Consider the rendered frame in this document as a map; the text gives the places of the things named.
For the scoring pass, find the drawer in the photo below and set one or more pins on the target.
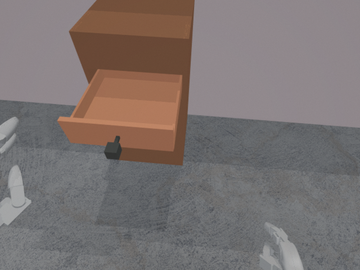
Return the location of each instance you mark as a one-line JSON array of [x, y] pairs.
[[141, 108]]

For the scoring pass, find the left robot hand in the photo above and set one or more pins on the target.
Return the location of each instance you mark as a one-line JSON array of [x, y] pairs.
[[11, 208]]

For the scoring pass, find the handle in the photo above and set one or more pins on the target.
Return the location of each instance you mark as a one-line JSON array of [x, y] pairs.
[[113, 149]]

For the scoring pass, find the right robot hand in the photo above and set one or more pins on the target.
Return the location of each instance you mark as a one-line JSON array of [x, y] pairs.
[[285, 257]]

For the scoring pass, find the cabinet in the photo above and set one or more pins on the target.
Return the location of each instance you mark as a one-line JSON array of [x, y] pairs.
[[149, 36]]

